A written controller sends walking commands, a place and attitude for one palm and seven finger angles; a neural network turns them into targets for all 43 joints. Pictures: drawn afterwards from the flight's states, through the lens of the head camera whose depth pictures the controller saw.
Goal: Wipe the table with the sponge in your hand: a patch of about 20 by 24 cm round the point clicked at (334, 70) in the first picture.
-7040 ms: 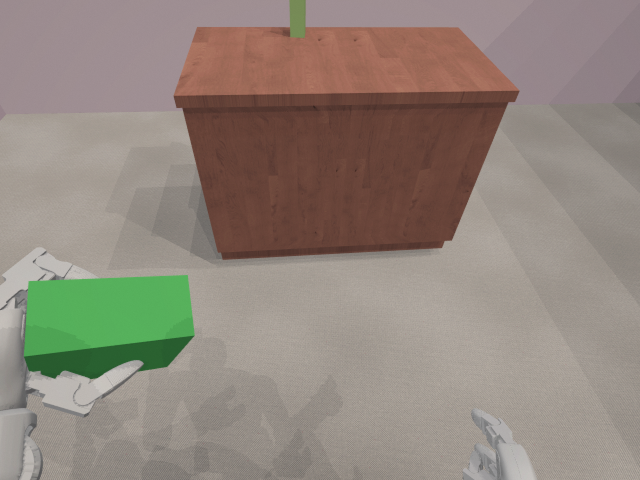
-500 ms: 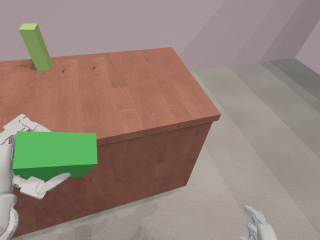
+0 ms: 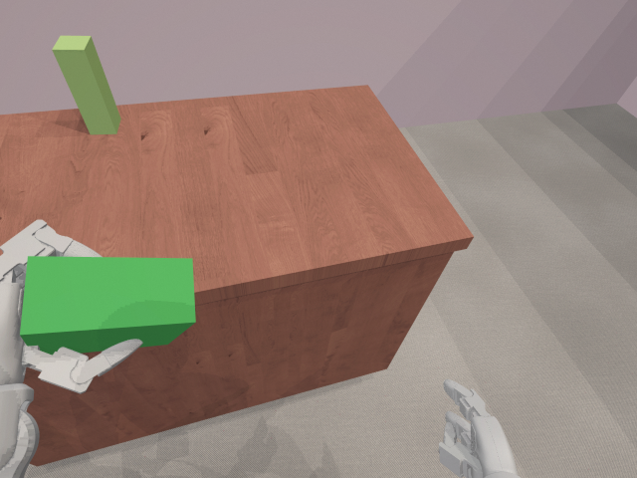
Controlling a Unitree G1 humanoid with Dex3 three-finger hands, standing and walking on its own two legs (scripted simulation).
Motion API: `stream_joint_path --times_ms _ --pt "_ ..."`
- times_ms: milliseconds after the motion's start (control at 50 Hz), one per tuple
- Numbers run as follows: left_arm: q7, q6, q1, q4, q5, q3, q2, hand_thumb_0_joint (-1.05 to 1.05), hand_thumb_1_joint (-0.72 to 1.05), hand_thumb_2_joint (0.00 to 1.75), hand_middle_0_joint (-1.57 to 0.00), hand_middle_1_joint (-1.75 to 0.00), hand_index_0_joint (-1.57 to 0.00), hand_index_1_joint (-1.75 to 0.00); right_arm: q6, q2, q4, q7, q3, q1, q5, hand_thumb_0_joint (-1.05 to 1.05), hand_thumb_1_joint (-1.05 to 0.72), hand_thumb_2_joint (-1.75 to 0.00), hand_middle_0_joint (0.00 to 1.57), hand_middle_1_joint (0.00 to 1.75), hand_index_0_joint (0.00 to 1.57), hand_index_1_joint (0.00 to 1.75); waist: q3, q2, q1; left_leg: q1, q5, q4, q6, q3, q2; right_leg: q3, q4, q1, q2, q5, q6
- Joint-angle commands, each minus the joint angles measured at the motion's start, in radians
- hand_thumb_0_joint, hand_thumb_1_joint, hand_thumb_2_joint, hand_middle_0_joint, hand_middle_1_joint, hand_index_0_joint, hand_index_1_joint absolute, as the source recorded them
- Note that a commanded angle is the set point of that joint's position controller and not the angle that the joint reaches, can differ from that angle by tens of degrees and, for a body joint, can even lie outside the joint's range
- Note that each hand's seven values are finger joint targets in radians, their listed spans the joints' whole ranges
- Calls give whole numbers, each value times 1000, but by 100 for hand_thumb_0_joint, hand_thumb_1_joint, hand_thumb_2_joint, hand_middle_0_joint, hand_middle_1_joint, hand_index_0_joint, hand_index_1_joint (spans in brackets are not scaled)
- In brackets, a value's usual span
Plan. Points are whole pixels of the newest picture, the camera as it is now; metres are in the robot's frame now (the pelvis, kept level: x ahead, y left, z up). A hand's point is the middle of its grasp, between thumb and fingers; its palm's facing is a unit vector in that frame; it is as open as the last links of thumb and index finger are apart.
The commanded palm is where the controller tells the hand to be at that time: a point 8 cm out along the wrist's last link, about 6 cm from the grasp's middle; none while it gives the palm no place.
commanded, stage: come to a stop and stand still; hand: left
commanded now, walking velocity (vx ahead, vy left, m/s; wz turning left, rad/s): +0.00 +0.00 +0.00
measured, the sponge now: (135, 308) +0.23 +0.22 +0.13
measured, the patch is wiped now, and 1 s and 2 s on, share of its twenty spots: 0.00 0.00 0.00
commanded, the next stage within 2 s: look again from close up in 0.22 s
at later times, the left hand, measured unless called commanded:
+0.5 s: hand (104, 304) +0.22 +0.23 +0.15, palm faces +0.39 -0.84 -0.38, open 10.2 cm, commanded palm +0.17 +0.27 +0.17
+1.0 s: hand (119, 290) +0.24 +0.23 +0.15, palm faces +0.37 -0.85 -0.37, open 10.2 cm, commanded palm +0.19 +0.26 +0.17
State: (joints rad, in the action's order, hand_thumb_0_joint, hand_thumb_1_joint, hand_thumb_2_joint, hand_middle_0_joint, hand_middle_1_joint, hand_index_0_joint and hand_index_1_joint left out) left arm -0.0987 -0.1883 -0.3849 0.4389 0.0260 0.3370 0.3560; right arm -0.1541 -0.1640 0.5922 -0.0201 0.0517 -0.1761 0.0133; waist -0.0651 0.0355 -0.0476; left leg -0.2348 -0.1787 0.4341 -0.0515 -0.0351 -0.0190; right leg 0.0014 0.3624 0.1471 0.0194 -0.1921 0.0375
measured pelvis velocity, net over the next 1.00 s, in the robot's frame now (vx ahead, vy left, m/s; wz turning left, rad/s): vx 0.03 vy -0.01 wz -0.01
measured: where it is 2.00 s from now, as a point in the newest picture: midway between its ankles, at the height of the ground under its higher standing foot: outside the picture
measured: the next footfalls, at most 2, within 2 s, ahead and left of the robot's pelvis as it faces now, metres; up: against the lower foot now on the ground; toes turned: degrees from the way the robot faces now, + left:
right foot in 1.68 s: +0.10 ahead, -0.09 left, +0.00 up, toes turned -7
left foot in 1.92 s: +0.17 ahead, +0.19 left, +0.00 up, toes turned +0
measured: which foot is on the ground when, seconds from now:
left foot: down 0.00-1.00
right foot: down 0.00-1.00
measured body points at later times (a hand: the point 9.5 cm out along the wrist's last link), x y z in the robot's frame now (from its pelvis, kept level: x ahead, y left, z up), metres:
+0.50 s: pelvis +0.01 -0.02 +0.00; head +0.03 -0.01 +0.45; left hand +0.20 +0.28 +0.17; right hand +0.19 -0.24 -0.08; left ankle +0.04 +0.08 -0.74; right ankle +0.00 -0.15 -0.74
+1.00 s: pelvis +0.03 -0.01 -0.01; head +0.03 +0.00 +0.44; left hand +0.22 +0.27 +0.17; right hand +0.20 -0.25 -0.08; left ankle +0.04 +0.08 -0.74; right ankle +0.00 -0.15 -0.74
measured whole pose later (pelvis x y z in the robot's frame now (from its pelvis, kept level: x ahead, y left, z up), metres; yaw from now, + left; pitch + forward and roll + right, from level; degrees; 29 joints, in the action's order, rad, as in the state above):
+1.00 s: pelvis +0.03 -0.01 -0.01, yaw -1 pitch -1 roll -1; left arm -0.11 -0.18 -0.44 0.43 0.04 0.33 0.35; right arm -0.09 -0.22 0.59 -0.04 0.00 -0.21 0.00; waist -0.03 0.00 -0.02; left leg -0.24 -0.28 0.54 -0.04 -0.04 0.00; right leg -0.01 0.49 0.17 0.00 -0.30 0.01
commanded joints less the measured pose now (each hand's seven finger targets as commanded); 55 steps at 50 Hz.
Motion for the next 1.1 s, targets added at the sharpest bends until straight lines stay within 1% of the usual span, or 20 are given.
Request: stream_joint_path --times_ms 0,40,100,140,160,240,260,360,440,560,620,640,680,740,760,840,900,960,1020,1080 --pt "-20 -66 92 230 13 92 149 0 10 130 -120 -160 -120 -160 -35 -148 -156 -15 -69 68 -12 0 -90 -90 20 30 20 30 185 -123 17 58 56 -122 55 86 72 1 -16 -46 -31 116 -37" --pt "-24 -65 79 240 13 112 171 0 10 130 -120 -160 -120 -160 -32 -147 -162 -19 -69 79 -12 0 -90 -90 20 30 20 30 192 -132 14 67 73 -114 53 78 68 1 -19 -47 -28 134 -39" --pt "-24 -67 78 240 17 97 155 0 10 130 -120 -160 -120 -160 -24 -151 -165 -18 -72 71 -15 0 -90 -90 20 30 20 30 188 -132 16 51 94 -118 56 86 67 7 -11 -61 -30 137 -37" --pt "-28 -69 68 258 17 125 184 0 10 130 -120 -160 -120 -160 -22 -150 -168 -22 -73 78 -15 0 -90 -90 20 30 20 30 204 -141 14 65 119 -105 55 78 65 9 -11 -63 -25 154 -39" --pt "-27 -69 62 251 20 103 159 0 10 130 -120 -160 -120 -160 -20 -150 -167 -22 -72 71 -15 0 -90 -90 20 30 20 30 203 -127 16 54 124 -105 54 84 64 12 -11 -72 -24 153 -38" --pt "-31 -68 50 259 20 123 181 0 10 130 -120 -160 -120 -160 -18 -157 -167 -24 -78 73 -17 0 -90 -90 20 30 20 30 211 -133 15 76 161 -91 54 74 61 9 -10 -66 -22 175 -38" --pt "-30 -67 37 245 22 111 164 0 10 130 -120 -160 -120 -160 -15 -154 -166 -24 -77 67 -17 0 -90 -90 20 30 20 30 211 -118 16 74 180 -84 52 75 64 10 -11 -70 -19 184 -37" --pt "-31 -61 39 224 25 108 159 0 10 130 -120 -160 -120 -160 -5 -158 -161 -26 -80 69 -19 0 -90 -90 20 30 20 30 196 -85 19 56 116 -80 47 68 53 -4 -37 -69 -9 172 -39" --pt "-33 -56 41 232 27 116 175 0 10 130 -120 -160 -120 -160 -3 -161 -163 -29 -82 78 -21 0 -90 -90 20 30 20 30 191 -105 17 69 121 -84 47 66 48 -6 -39 -54 -10 163 -39" --pt "-35 -51 40 205 28 107 162 0 10 130 -120 -160 -120 -160 9 -153 -160 -31 -80 76 -20 0 -90 -90 20 30 20 30 163 -62 19 42 33 -87 41 64 41 -18 -74 -49 -3 110 -40" --pt "-34 -49 59 214 28 96 158 0 10 130 -120 -160 -120 -160 12 -157 -162 -29 -83 75 -22 0 -90 -90 20 30 20 30 142 -80 23 51 21 -88 44 57 33 -22 -91 -25 -7 95 -40" --pt "-36 -47 55 218 26 112 177 0 10 130 -120 -160 -120 -160 12 -158 -162 -32 -83 84 -20 0 -90 -90 20 30 20 30 149 -90 21 54 33 -88 43 60 35 -18 -87 -34 -6 106 -40" --pt "-33 -49 52 220 25 93 154 0 10 130 -120 -160 -120 -160 14 -159 -162 -30 -87 73 -20 0 -90 -90 20 30 20 30 166 -79 23 61 12 -75 38 47 37 -28 -79 -41 -1 98 -44" --pt "-35 -46 40 216 24 108 171 0 10 130 -120 -160 -120 -160 15 -166 -158 -29 -94 76 -14 0 -90 -90 20 30 20 30 177 -72 26 54 -41 -44 27 40 39 -52 -64 -32 15 44 -60" --pt "-34 -47 44 216 25 91 152 0 10 130 -120 -160 -120 -160 16 -162 -160 -28 -93 71 -15 0 -90 -90 20 30 20 30 167 -61 29 45 -74 -38 23 37 39 -63 -61 -16 19 1 -66" --pt "-36 -50 63 225 21 107 175 0 10 130 -120 -160 -120 -160 18 -173 -159 -28 -99 78 -14 0 -90 -90 20 30 20 30 130 -46 34 14 -114 2 12 45 43 -98 -40 28 37 -75 -87" --pt "-35 -59 72 227 20 104 166 0 10 130 -120 -160 -120 -160 16 -172 -159 -27 -97 73 -17 0 -90 -90 20 30 20 30 119 -84 36 12 -114 -8 2 63 61 -81 25 48 22 -54 -90" --pt "-36 -70 57 260 21 120 178 0 10 130 -120 -160 -120 -160 11 -174 -162 -29 -96 71 -22 0 -90 -90 20 30 20 30 146 -160 35 16 -29 -30 -21 118 103 -9 153 22 -1 45 -75" --pt "-37 -77 16 255 23 130 179 0 10 130 -120 -160 -120 -160 10 -169 -165 -25 -96 65 -26 0 -90 -90 20 30 20 30 156 -129 30 -17 58 22 -26 97 99 -3 160 -13 9 106 -74" --pt "-36 -87 -19 255 27 141 181 0 10 130 -120 -160 -120 -160 14 -165 -161 -20 -101 56 -30 0 -90 -90 20 30 20 30 185 -48 37 -22 126 105 -11 54 70 -55 156 -44 51 205 -94"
